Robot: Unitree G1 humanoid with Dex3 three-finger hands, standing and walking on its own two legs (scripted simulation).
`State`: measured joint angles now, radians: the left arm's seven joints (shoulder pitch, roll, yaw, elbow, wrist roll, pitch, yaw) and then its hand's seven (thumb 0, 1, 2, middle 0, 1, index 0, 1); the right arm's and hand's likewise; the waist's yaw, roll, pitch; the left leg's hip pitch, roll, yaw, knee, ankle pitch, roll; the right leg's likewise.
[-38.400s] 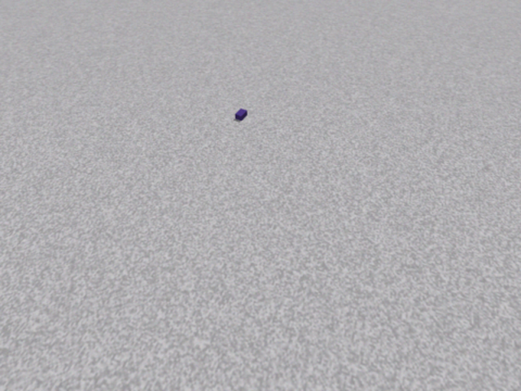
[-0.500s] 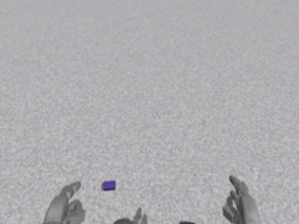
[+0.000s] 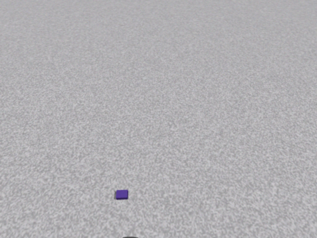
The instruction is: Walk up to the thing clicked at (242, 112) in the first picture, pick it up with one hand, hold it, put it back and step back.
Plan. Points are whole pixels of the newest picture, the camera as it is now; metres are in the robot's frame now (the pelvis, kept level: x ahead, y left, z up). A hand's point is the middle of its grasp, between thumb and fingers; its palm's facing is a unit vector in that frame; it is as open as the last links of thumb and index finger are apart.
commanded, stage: stand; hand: left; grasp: from above
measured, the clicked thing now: (122, 194) +0.45 +0.25 -0.74
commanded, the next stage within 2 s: none
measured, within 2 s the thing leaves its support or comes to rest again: neither
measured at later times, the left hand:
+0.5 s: hand out of the picture +0.05 +0.23 -0.14, palm faces +0.02 -0.94 -0.35, open 7.4 cm
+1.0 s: hand out of the picture +0.07 +0.22 -0.14, palm faces +0.00 -0.94 -0.33, open 7.4 cm
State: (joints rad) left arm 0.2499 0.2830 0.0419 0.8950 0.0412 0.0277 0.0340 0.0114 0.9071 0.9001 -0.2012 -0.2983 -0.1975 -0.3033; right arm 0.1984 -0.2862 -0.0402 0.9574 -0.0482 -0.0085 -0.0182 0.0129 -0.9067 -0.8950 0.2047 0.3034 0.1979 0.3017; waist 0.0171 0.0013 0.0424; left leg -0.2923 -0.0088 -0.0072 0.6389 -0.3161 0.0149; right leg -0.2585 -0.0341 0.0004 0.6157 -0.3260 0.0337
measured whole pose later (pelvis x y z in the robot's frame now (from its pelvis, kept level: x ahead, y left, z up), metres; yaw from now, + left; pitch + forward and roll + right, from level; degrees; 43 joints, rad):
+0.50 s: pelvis +0.00 -0.01 +0.02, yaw +0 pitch -4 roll +0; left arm 0.17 0.29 0.03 1.12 0.03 0.00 0.03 0.01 0.91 0.90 -0.20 -0.30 -0.20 -0.30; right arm 0.14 -0.30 -0.03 1.11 -0.03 0.00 -0.02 0.01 -0.91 -0.89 0.21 0.30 0.20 0.30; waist 0.01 0.02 0.06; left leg -0.12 -0.01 -0.01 0.38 -0.18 0.00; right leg -0.10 -0.03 0.00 0.37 -0.20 0.03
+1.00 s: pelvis +0.01 -0.02 +0.02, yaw -1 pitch -3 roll +0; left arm 0.12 0.30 0.03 1.16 0.02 0.00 0.02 0.01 0.91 0.90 -0.20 -0.30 -0.20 -0.30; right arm 0.12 -0.31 -0.01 1.14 -0.02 -0.01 -0.02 0.01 -0.91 -0.89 0.20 0.30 0.20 0.30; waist 0.00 0.02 0.07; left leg -0.11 0.01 0.00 0.34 -0.17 -0.01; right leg -0.08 -0.01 0.00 0.33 -0.19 0.02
